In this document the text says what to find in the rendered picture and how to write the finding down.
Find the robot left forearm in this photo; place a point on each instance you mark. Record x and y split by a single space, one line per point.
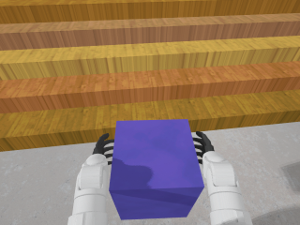
89 207

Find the robot left hand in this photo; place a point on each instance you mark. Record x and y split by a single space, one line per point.
100 149

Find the robot right hand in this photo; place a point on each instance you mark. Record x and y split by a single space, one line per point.
205 146

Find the robot right forearm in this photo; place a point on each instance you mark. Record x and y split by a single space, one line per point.
227 205

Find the carton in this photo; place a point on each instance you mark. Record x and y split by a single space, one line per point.
155 170

